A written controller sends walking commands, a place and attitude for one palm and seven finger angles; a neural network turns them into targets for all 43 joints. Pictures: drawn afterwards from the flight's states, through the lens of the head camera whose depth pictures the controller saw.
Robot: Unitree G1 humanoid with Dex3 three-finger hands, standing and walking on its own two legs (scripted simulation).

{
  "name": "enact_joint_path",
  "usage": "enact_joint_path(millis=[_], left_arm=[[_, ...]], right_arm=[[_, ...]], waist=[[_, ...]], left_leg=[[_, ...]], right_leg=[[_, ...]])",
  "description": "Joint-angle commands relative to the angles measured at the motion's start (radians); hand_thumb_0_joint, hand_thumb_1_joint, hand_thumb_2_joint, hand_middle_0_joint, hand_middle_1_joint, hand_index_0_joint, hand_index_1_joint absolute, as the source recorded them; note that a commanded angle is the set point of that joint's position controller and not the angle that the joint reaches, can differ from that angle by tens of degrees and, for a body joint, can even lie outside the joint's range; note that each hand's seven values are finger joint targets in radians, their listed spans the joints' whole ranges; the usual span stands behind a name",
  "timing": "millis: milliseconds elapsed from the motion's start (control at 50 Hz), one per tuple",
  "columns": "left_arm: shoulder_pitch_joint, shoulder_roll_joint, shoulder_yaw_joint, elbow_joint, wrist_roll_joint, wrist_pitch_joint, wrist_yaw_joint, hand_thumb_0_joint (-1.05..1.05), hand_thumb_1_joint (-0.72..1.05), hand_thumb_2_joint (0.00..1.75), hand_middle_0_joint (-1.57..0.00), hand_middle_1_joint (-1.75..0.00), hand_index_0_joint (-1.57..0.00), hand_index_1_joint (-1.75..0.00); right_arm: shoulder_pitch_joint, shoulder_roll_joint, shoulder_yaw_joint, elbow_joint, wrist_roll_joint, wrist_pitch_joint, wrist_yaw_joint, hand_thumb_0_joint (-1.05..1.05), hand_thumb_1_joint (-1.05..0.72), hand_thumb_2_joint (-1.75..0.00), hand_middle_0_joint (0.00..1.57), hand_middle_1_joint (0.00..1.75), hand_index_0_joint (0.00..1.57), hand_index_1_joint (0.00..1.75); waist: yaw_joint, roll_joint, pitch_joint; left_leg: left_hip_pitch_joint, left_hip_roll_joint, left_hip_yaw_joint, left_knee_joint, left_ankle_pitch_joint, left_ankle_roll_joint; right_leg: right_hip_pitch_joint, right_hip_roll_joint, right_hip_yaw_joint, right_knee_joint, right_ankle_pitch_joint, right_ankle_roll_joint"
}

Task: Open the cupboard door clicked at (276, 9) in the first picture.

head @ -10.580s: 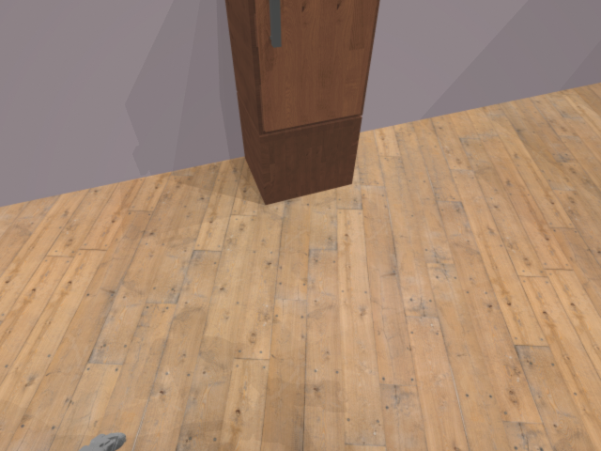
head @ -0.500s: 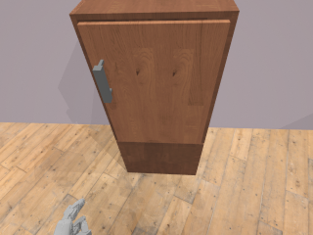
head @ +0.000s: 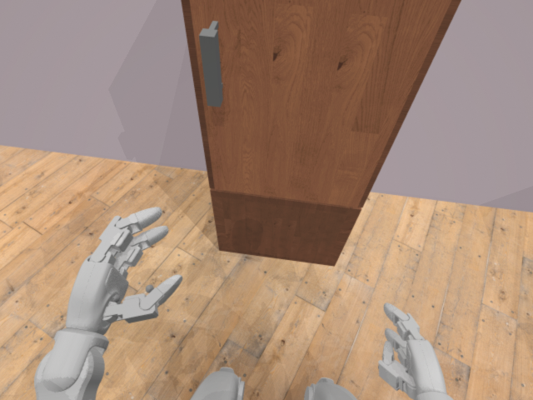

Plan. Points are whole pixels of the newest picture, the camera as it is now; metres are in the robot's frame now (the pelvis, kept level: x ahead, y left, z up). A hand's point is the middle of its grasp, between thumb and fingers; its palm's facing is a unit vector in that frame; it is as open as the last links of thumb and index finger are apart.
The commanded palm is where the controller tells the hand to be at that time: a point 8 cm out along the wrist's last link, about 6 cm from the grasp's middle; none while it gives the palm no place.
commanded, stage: raise the hand with hooked fingers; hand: left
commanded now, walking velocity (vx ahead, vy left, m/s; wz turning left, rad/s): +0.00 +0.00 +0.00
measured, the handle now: (214, 64) +0.66 +0.17 +0.14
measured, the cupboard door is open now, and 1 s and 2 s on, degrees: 0 0 0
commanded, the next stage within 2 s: move the hooked fingers beside the handle in 1.46 s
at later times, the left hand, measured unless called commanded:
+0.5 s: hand (117, 235) +0.29 +0.23 +0.10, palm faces -0.03 -1.00 -0.06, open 12.8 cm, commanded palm +0.27 +0.29 +0.11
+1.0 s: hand (84, 168) +0.35 +0.27 +0.17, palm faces +0.03 -1.00 -0.04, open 14.0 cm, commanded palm +0.31 +0.31 +0.16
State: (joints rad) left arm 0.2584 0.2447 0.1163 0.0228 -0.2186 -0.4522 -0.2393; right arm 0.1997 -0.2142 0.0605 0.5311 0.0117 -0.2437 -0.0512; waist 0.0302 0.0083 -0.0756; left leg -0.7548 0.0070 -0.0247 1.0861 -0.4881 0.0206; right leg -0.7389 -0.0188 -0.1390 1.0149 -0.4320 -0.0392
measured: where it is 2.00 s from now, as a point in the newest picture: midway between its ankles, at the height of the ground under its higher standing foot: outside the picture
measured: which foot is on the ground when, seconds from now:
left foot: down 0.00-1.00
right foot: down 0.00-1.00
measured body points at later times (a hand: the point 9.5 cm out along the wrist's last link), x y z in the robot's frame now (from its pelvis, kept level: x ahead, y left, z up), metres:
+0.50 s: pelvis +0.03 +0.02 +0.03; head +0.07 +0.03 +0.48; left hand +0.29 +0.29 +0.10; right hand +0.19 -0.24 -0.03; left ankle +0.03 +0.10 -0.67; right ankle +0.05 -0.10 -0.67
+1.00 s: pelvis +0.04 +0.00 +0.05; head +0.07 -0.01 +0.50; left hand +0.34 +0.33 +0.17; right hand +0.20 -0.25 -0.03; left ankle +0.03 +0.10 -0.67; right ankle +0.05 -0.10 -0.67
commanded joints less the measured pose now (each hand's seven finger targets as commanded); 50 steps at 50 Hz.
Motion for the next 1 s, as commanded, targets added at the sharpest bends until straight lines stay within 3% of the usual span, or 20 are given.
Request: enact_joint_path(millis=[0,20,60,100,140,200,260,300,340,380,400,460,520,600,700,720,780,820,940,980], left_arm=[[-0.088,0.151,0.080,-0.019,-0.019,0.126,-0.066,0.00,0.13,0.57,-0.25,-0.80,-0.25,-0.80],[-0.082,0.144,0.095,-0.051,-0.038,0.169,-0.070,0.00,0.11,0.56,-0.26,-0.81,-0.26,-0.81],[-0.058,0.162,0.167,-0.104,-0.075,0.222,-0.044,0.00,0.06,0.54,-0.26,-0.84,-0.26,-0.84],[-0.034,0.177,0.223,-0.159,-0.098,0.224,-0.002,0.00,0.01,0.52,-0.26,-0.87,-0.26,-0.87],[-0.067,0.172,0.228,-0.222,-0.087,0.178,0.042,0.00,-0.03,0.50,-0.27,-0.90,-0.27,-0.90],[-0.122,0.171,0.192,-0.252,-0.052,0.096,0.068,0.00,-0.10,0.47,-0.27,-0.94,-0.27,-0.94],[-0.162,0.152,0.148,-0.199,-0.036,0.057,0.027,0.00,-0.17,0.44,-0.28,-0.99,-0.28,-0.99],[-0.202,0.155,0.136,-0.157,-0.051,0.072,-0.023,0.00,-0.22,0.42,-0.28,-1.02,-0.28,-1.02],[-0.217,0.201,0.181,-0.137,-0.071,0.096,-0.063,0.00,-0.27,0.40,-0.28,-1.05,-0.28,-1.05],[-0.234,0.250,0.230,-0.140,-0.083,0.122,-0.087,0.00,-0.31,0.38,-0.29,-1.08,-0.29,-1.08],[-0.241,0.291,0.271,-0.117,-0.093,0.140,-0.094,0.00,-0.34,0.37,-0.29,-1.10,-0.29,-1.10],[-0.253,0.287,0.302,-0.152,-0.117,0.148,-0.094,0.00,-0.41,0.34,-0.29,-1.14,-0.29,-1.14],[-0.291,0.293,0.319,-0.118,-0.131,0.159,-0.097,0.00,-0.48,0.31,-0.30,-1.18,-0.30,-1.18],[-0.350,0.283,0.295,0.001,-0.126,0.206,-0.144,0.00,-0.50,0.30,-0.30,-1.20,-0.30,-1.20],[-0.442,0.366,0.344,0.028,-0.132,0.259,-0.207,0.00,-0.50,0.30,-0.30,-1.20,-0.30,-1.20],[-0.471,0.390,0.368,0.005,-0.135,0.255,-0.211,0.00,-0.50,0.30,-0.30,-1.20,-0.30,-1.20],[-0.518,0.417,0.402,0.029,-0.145,0.237,-0.213,0.00,-0.50,0.30,-0.30,-1.20,-0.30,-1.20],[-0.560,0.449,0.429,0.046,-0.150,0.229,-0.216,0.00,-0.50,0.30,-0.30,-1.20,-0.30,-1.20],[-0.611,0.458,0.418,0.180,-0.152,0.271,-0.268,0.00,-0.50,0.30,-0.30,-1.20,-0.30,-1.20],[-0.570,0.412,0.378,0.223,-0.150,0.291,-0.288,0.00,-0.50,0.30,-0.30,-1.20,-0.30,-1.20]], right_arm=[[-0.022,-0.183,-0.065,-0.150,0.032,-0.043,-0.035,0.00,-0.90,-0.90,0.20,0.30,0.20,0.30],[-0.036,-0.177,-0.062,-0.170,0.037,-0.037,-0.037,0.00,-0.90,-0.90,0.20,0.30,0.20,0.30],[-0.056,-0.162,-0.063,-0.185,0.035,-0.034,-0.038,0.00,-0.90,-0.90,0.20,0.30,0.20,0.30],[-0.059,-0.148,-0.059,-0.186,0.026,-0.036,-0.034,0.00,-0.90,-0.90,0.20,0.30,0.20,0.30],[-0.034,-0.143,-0.061,-0.172,0.020,-0.044,-0.024,0.00,-0.90,-0.90,0.20,0.30,0.20,0.30],[0.003,-0.159,-0.064,-0.149,0.001,-0.060,-0.011,0.00,-0.90,-0.90,0.20,0.30,0.20,0.30],[0.029,-0.178,-0.074,-0.117,0.008,-0.074,-0.009,0.00,-0.90,-0.90,0.20,0.30,0.20,0.30],[0.032,-0.191,-0.075,-0.108,0.014,-0.078,-0.019,0.00,-0.90,-0.90,0.20,0.30,0.20,0.30],[0.033,-0.199,-0.081,-0.101,0.027,-0.083,-0.033,0.00,-0.90,-0.90,0.20,0.30,0.20,0.30],[0.028,-0.199,-0.081,-0.100,0.030,-0.085,-0.044,0.00,-0.90,-0.90,0.20,0.30,0.20,0.30],[0.029,-0.203,-0.076,-0.098,0.027,-0.081,-0.047,0.00,-0.90,-0.90,0.20,0.30,0.20,0.30],[0.019,-0.186,-0.072,-0.096,0.027,-0.081,-0.049,0.00,-0.90,-0.90,0.20,0.30,0.20,0.30],[0.023,-0.185,-0.066,-0.088,0.024,-0.073,-0.043,0.00,-0.90,-0.90,0.20,0.30,0.20,0.30],[0.024,-0.198,-0.063,-0.083,0.030,-0.057,-0.043,0.00,-0.90,-0.90,0.20,0.30,0.20,0.30],[0.017,-0.205,-0.058,-0.092,0.031,-0.044,-0.055,0.00,-0.90,-0.90,0.20,0.30,0.20,0.30],[0.013,-0.200,-0.058,-0.094,0.031,-0.042,-0.055,0.00,-0.90,-0.90,0.20,0.30,0.20,0.30],[0.008,-0.195,-0.054,-0.088,0.031,-0.038,-0.060,0.00,-0.90,-0.90,0.20,0.30,0.20,0.30],[0.006,-0.195,-0.049,-0.085,0.028,-0.035,-0.060,0.00,-0.90,-0.90,0.20,0.30,0.20,0.30],[0.012,-0.205,-0.051,-0.072,0.037,-0.027,-0.064,0.00,-0.90,-0.90,0.20,0.30,0.20,0.30],[0.016,-0.207,-0.054,-0.078,0.041,-0.025,-0.062,0.00,-0.90,-0.90,0.20,0.30,0.20,0.30]], waist=[[-0.037,0.004,-0.122],[-0.015,0.023,-0.154],[0.020,-0.016,-0.213],[0.043,-0.014,-0.226],[0.027,0.032,-0.197],[-0.008,0.035,-0.165],[-0.046,0.070,-0.156],[-0.059,0.059,-0.137],[-0.049,0.042,-0.176],[-0.032,0.067,-0.214],[-0.020,0.061,-0.204],[-0.005,0.112,-0.226],[-0.011,0.102,-0.192],[-0.028,0.073,-0.128],[-0.017,0.066,-0.188],[-0.013,0.077,-0.224],[-0.018,0.046,-0.205],[-0.012,0.066,-0.217],[-0.018,0.073,-0.189],[-0.020,0.040,-0.170]], left_leg=[[0.076,-0.006,-0.064,-0.324,-0.021,0.002],[0.091,-0.012,-0.051,-0.341,0.000,-0.001],[0.122,-0.013,-0.044,-0.364,0.067,-0.006],[0.144,-0.009,-0.043,-0.374,0.141,-0.012],[0.176,0.000,-0.036,-0.381,0.193,-0.020],[0.198,0.007,-0.040,-0.371,0.241,-0.019],[0.224,0.011,-0.039,-0.365,0.204,-0.021],[0.225,0.008,-0.045,-0.370,0.184,-0.017],[0.245,0.004,-0.040,-0.379,0.186,-0.013],[0.275,0.000,-0.035,-0.389,0.231,-0.012],[0.277,-0.001,-0.040,-0.392,0.264,-0.013],[0.346,0.003,-0.036,-0.404,0.404,-0.027],[0.365,0.003,-0.031,-0.405,0.480,-0.030],[0.354,-0.001,-0.024,-0.421,0.429,-0.020],[0.392,-0.007,-0.021,-0.432,0.453,-0.011],[0.407,-0.007,-0.020,-0.438,0.466,-0.012],[0.411,-0.006,-0.019,-0.450,0.443,-0.008],[0.421,-0.007,-0.019,-0.456,0.453,-0.008],[0.418,-0.011,-0.002,-0.470,0.436,0.002],[0.406,-0.010,0.000,-0.474,0.433,0.004]], right_leg=[[0.138,0.035,0.085,-0.237,-0.083,0.008],[0.170,0.028,0.082,-0.246,-0.069,0.012],[0.247,0.023,0.077,-0.261,-0.026,0.014],[0.284,0.029,0.066,-0.254,0.030,0.009],[0.261,0.031,0.059,-0.249,0.077,0.007],[0.222,0.037,0.053,-0.233,0.117,0.003],[0.178,0.034,0.057,-0.244,0.088,0.008],[0.186,0.036,0.062,-0.260,0.087,0.007],[0.233,0.031,0.072,-0.286,0.095,0.010],[0.282,0.026,0.075,-0.297,0.141,0.010],[0.303,0.031,0.073,-0.295,0.173,0.004],[0.341,0.031,0.063,-0.298,0.282,0.003],[0.356,0.036,0.063,-0.309,0.356,0.004],[0.355,0.040,0.067,-0.337,0.349,0.004],[0.415,0.037,0.081,-0.364,0.393,0.003],[0.433,0.034,0.082,-0.366,0.403,0.004],[0.437,0.036,0.085,-0.386,0.391,0.007],[0.456,0.037,0.092,-0.388,0.403,0.003],[0.466,0.024,0.109,-0.419,0.421,0.008],[0.457,0.022,0.106,-0.423,0.420,0.011]])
